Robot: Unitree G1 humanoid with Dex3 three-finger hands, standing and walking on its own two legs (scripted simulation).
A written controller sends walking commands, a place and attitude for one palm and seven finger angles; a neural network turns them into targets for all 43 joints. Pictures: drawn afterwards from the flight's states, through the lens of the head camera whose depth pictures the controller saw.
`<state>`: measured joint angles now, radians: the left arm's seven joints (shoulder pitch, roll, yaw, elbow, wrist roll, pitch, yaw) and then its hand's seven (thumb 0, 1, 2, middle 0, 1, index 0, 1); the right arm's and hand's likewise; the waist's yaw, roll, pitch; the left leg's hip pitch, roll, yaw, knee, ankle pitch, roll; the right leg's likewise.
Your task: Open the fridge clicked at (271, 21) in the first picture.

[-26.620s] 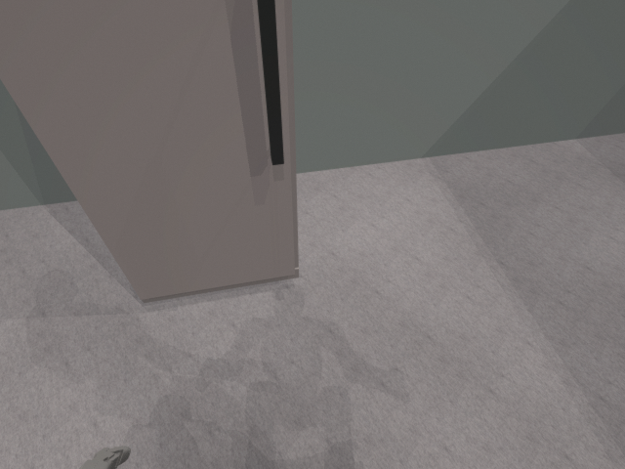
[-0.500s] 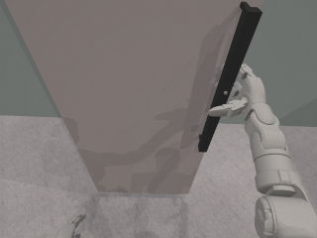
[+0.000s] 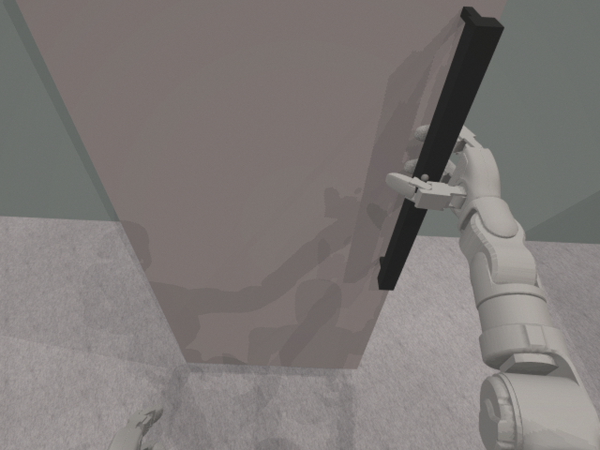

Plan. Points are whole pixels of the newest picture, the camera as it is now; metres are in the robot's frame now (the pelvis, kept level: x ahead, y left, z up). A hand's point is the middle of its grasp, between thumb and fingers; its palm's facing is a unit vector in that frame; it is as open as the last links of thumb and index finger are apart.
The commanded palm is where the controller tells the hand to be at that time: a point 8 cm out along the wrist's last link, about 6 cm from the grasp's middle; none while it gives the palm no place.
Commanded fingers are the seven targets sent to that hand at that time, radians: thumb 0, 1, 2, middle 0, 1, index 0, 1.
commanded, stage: grip the handle and tug to test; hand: right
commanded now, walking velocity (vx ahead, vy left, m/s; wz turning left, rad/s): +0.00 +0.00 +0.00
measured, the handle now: (416, 184) +0.47 -0.13 +0.12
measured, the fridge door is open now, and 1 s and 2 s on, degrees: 0 0 2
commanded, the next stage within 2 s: pull the door a little, standing still in 1.00 s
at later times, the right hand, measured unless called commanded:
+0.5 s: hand (421, 179) +0.42 -0.12 +0.18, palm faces -0.05 +1.00 +0.01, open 6.2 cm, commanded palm +0.40 -0.18 +0.18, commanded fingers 0.00 -0.90 -0.90 0.45 1.40 0.45 1.40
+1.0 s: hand (420, 180) +0.42 -0.11 +0.18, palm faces -0.05 +1.00 +0.01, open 6.2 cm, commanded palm +0.37 -0.17 +0.18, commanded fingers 0.00 -0.90 -0.90 0.45 1.40 0.45 1.40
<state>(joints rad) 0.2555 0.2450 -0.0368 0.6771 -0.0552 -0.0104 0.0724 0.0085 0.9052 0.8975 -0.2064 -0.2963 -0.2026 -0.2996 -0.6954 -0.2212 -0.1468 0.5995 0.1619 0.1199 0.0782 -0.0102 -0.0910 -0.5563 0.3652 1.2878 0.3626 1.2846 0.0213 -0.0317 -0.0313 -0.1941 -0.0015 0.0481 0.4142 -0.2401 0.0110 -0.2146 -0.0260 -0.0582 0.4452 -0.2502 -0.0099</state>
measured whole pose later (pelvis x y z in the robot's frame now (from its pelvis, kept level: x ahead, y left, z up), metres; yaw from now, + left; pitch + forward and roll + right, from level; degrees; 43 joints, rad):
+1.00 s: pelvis +0.00 +0.00 +0.00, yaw +2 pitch +1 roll +0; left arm 0.25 0.25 -0.04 0.65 -0.06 0.00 0.06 0.01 0.91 0.90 -0.21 -0.30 -0.20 -0.30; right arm -0.60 -0.22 -0.17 0.48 0.17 0.15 0.07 0.00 -0.64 -0.78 0.34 1.40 0.34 1.39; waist 0.03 -0.04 -0.04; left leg -0.18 -0.01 0.02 0.39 -0.23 0.01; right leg -0.18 -0.03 -0.08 0.41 -0.25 -0.01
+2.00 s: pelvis +0.12 +0.00 +0.02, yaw +6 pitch +4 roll +0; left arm 0.17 0.21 -0.01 0.51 0.02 0.07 0.04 0.01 0.91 0.90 -0.20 -0.30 -0.20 -0.30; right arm 0.25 -0.23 -0.06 -0.47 0.08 -0.01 -0.09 -0.07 -0.55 -0.78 0.43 1.39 0.25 1.38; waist -0.01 -0.05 0.03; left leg -0.28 -0.02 0.04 0.62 -0.28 -0.01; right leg -0.10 -0.01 -0.03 0.48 -0.15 0.00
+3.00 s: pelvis +0.03 +0.12 -0.01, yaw -16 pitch +0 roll +1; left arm 0.19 0.18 0.02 0.64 0.04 -0.11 0.09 0.01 0.91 0.90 -0.20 -0.30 -0.20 -0.30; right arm 0.21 -0.26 0.01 -0.56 0.03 -0.09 -0.07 -0.08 -0.54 -0.75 0.46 1.40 0.23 1.34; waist 0.06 0.04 0.10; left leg -0.46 -0.02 0.01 0.92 -0.46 -0.03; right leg -0.31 0.01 -0.01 0.56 -0.25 -0.03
